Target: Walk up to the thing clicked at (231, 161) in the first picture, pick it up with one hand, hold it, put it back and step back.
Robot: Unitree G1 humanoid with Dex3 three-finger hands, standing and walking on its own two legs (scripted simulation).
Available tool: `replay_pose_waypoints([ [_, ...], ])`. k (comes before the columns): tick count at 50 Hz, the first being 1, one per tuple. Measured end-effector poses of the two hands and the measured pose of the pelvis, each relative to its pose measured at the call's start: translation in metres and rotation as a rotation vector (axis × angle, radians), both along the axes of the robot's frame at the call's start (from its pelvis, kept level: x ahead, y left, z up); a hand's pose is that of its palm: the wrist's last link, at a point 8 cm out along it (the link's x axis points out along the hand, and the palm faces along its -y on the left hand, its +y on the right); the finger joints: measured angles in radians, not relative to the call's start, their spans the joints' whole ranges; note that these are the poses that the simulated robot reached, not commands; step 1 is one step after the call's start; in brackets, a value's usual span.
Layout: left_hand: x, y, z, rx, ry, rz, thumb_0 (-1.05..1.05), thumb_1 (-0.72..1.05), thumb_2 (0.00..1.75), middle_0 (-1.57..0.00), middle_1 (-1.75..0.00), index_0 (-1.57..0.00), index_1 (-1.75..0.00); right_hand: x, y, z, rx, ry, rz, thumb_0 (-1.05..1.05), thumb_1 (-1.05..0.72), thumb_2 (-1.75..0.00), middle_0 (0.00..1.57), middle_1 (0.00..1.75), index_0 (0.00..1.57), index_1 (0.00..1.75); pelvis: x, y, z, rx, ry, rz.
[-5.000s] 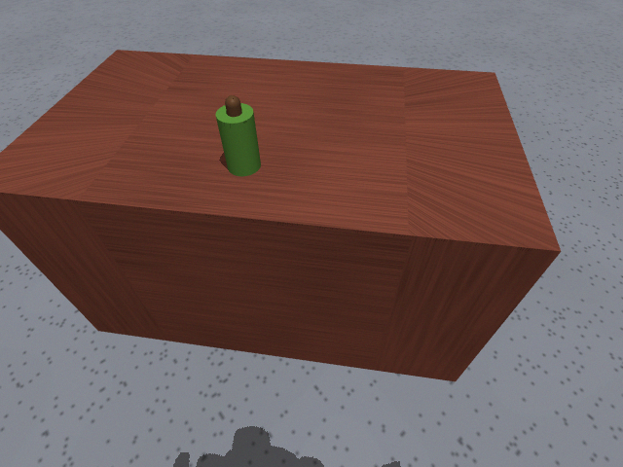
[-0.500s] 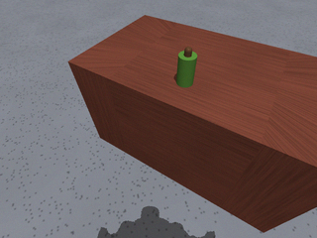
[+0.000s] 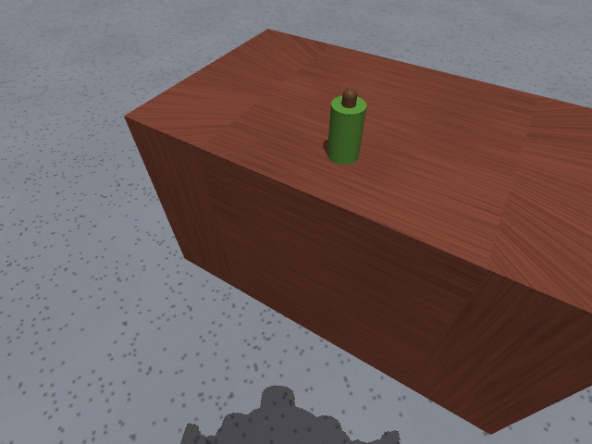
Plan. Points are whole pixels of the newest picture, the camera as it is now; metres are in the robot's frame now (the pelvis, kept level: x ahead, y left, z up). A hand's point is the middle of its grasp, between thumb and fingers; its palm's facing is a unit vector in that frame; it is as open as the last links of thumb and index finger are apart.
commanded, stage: stand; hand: left
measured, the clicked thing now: (346, 124) +0.76 -0.07 +0.01
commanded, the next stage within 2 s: walk up in 0.94 s
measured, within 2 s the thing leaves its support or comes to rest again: neither
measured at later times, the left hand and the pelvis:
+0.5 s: hand out of the picture +0.06 +0.26 -0.16, palm faces -0.03 -0.94 -0.35, open 7.4 cm; pelvis +0.00 +0.00 +0.00, yaw +0 degrees
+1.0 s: hand out of the picture +0.07 +0.26 -0.15, palm faces -0.04 -0.94 -0.35, open 7.4 cm; pelvis +0.00 +0.00 +0.00, yaw -2 degrees
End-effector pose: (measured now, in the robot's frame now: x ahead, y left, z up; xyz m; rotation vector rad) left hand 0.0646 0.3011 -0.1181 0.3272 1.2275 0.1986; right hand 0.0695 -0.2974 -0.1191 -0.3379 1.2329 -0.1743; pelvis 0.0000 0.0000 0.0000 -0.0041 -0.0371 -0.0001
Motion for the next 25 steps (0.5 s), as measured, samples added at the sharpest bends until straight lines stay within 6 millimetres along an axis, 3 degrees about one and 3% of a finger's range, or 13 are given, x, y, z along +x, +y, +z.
replay_pose_waypoints([
  [25,-0.005,0.003,-0.0008,-0.002,0.01,0.002,0.0,0.9,0.9,-0.2,-0.3,-0.2,-0.3,-0.0043,0.0026,0.0004,-0.002,0.002,-0.004,0.01,-0.9,-0.9,0.2,0.3,0.2,0.3,-0.0017,0.0029,0.0002,0.001,-0.002,-0.002],
])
